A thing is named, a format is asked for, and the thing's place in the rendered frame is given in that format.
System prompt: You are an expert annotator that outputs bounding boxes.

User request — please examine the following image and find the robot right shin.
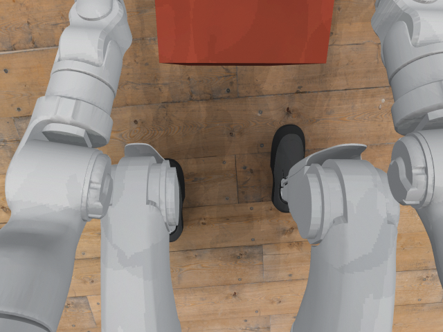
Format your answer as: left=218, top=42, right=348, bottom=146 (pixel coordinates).
left=280, top=143, right=400, bottom=226

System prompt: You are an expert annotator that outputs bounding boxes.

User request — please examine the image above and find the robot left foot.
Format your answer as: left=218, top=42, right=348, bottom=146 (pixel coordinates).
left=164, top=158, right=185, bottom=242

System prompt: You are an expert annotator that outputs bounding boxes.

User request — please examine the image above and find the robot left forearm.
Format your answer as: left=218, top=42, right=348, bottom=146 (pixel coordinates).
left=5, top=0, right=132, bottom=208

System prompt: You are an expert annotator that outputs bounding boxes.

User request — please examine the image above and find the robot left upper arm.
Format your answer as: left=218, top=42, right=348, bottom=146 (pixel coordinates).
left=0, top=139, right=113, bottom=332

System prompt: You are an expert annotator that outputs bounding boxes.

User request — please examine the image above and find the robot right forearm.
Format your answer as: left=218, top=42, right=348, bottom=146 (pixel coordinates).
left=371, top=0, right=443, bottom=136

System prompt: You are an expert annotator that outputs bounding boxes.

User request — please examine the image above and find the robot right upper arm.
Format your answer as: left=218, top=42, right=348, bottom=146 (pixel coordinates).
left=387, top=129, right=443, bottom=289

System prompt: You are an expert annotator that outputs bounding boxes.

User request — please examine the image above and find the carton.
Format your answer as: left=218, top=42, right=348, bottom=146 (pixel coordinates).
left=155, top=0, right=334, bottom=66

